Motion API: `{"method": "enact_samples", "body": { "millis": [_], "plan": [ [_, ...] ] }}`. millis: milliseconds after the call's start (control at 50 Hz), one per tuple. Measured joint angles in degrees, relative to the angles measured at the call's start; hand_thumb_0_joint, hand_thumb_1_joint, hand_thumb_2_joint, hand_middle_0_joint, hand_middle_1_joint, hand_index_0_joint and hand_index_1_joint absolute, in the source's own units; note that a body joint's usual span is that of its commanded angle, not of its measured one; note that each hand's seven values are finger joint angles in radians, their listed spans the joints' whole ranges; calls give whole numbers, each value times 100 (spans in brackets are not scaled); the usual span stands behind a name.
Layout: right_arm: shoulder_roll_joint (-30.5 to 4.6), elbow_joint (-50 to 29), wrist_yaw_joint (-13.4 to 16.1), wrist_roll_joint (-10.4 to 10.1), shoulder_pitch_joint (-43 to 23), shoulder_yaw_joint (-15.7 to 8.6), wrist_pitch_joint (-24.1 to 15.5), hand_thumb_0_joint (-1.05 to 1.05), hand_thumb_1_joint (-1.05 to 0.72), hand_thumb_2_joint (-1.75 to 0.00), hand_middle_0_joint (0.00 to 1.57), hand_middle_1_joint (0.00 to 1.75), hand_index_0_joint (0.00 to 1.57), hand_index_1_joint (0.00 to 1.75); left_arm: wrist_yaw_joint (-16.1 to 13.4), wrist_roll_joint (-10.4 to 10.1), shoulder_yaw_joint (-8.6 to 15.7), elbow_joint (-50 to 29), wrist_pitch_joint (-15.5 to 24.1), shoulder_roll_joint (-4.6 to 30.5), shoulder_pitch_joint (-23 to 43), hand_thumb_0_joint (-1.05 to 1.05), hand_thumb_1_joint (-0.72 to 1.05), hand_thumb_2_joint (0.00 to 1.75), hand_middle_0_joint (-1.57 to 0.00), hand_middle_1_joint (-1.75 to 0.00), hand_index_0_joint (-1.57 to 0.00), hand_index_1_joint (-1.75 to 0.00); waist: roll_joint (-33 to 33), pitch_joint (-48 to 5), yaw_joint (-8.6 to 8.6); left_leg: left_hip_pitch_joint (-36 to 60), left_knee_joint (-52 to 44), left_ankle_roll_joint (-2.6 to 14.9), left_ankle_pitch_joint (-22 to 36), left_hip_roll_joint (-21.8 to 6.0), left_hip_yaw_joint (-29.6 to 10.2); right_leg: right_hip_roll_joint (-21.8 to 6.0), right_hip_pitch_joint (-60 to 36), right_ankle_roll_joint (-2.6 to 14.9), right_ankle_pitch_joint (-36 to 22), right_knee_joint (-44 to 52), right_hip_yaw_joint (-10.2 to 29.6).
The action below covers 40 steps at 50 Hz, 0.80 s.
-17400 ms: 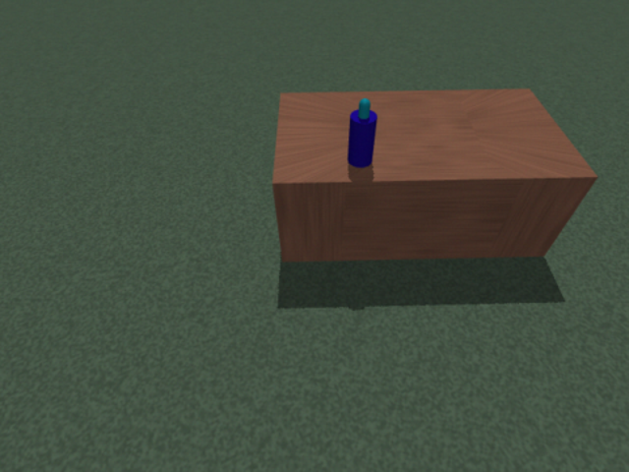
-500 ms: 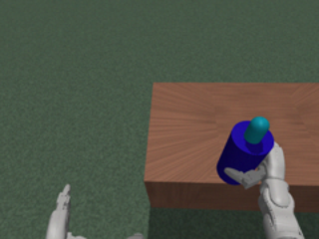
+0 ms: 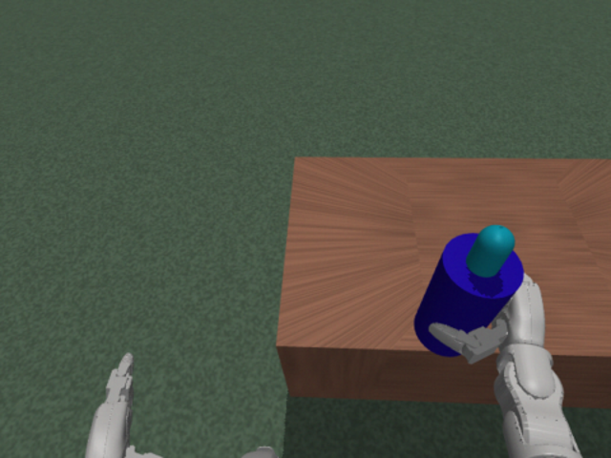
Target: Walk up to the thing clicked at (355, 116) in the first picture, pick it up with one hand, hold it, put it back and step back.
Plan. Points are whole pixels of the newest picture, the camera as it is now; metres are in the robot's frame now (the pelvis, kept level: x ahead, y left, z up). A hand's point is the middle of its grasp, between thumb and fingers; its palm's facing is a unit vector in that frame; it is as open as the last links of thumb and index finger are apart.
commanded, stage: hold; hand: right
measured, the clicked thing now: (467, 289) +0.32 -0.16 +0.06
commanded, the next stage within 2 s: crouch in 0.36 s
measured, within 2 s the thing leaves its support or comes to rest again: neither
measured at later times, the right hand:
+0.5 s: hand (465, 298) +0.33 -0.17 +0.02, palm faces +0.15 +0.99 -0.03, open 11.6 cm
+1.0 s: hand (446, 300) +0.38 -0.18 -0.08, palm faces +0.16 +0.99 -0.02, open 11.5 cm
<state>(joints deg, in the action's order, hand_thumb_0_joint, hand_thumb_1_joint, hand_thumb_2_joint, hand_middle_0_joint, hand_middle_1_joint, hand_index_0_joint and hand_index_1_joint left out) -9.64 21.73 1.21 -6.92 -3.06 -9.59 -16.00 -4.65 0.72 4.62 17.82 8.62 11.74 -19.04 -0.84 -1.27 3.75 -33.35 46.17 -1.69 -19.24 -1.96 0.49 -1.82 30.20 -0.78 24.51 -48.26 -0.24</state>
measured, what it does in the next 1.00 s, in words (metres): stands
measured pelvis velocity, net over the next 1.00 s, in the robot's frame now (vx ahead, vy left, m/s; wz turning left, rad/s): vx -0.01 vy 0.00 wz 0.01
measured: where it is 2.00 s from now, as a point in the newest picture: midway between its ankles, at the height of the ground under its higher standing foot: outside the picture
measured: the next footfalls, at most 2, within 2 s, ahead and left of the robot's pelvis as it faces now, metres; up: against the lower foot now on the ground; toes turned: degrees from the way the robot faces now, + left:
none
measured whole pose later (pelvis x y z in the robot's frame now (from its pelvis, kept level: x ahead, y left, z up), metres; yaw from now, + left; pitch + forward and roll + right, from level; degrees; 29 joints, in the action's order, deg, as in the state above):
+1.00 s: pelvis -0.01 +0.00 -0.04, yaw +1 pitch +16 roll +1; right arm -14.7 46.2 0.8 -3.2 -20.2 -17.8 -25.5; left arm -1.9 3.7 3.9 7.9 9.7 12.2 -19.5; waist -5.2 -3.2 8.9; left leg -51.8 58.9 -1.8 -22.6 -1.6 0.0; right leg -2.2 48.8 -0.7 28.8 -62.0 0.0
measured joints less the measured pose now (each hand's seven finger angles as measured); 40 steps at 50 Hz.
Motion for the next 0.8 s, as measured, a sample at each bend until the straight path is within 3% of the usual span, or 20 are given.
{"method": "enact_samples", "body": {
  "millis": [580,660,800],
  "plan": [
    [-9,14,58,0,-66,20,-17,-2,61,-106,59,102,65,106,-23,-25,-62,-34,3,-18,-14,-1,-53,5,-6,-6,-6,-5,-31,10,5,26,-20,-20,-4,-3,-22,6,-27,20,17,8,-20],
    [5,366,47,-3,-258,-71,-141,-2,61,-106,59,102,65,106,13,19,-98,16,6,-56,46,-1,-52,4,-5,-6,-6,-5,-40,-47,28,-137,78,-17,-34,-16,2,17,149,18,40,-95,10],
    [-104,1243,33,118,-863,-397,-426,-2,61,-105,60,101,66,105,71,105,64,-208,40,35,172,-1,-52,4,-6,-6,-6,-5,-147,-12,180,-733,478,-23,-125,-31,-24,32,733,27,135,-486,4]
  ]
}}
